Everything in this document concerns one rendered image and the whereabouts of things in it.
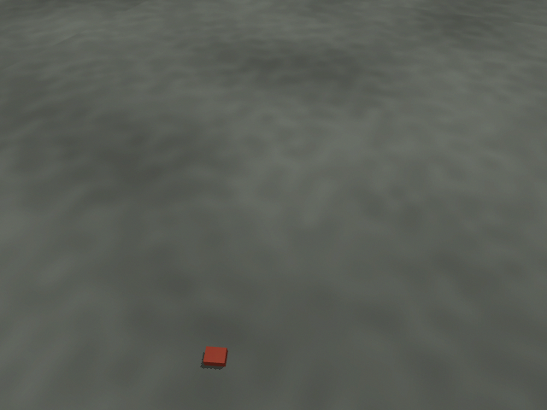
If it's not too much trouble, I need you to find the small box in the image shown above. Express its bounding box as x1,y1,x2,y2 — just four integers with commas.
203,346,228,366

